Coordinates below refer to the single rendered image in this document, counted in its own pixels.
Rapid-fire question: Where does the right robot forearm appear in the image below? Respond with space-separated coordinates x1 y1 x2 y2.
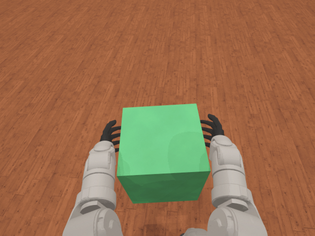
209 135 262 221

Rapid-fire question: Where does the robot left upper arm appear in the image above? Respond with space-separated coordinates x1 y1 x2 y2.
63 207 123 236

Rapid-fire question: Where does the left robot forearm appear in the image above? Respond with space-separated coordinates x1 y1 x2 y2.
67 141 116 223

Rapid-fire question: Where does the left robot hand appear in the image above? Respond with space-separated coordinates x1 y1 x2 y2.
100 120 121 152

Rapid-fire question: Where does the robot right upper arm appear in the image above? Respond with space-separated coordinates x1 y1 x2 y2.
206 206 268 236

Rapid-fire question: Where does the right robot hand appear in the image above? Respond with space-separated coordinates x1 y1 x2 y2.
200 114 224 147

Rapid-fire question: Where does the carton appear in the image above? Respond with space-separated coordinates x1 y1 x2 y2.
117 104 211 204

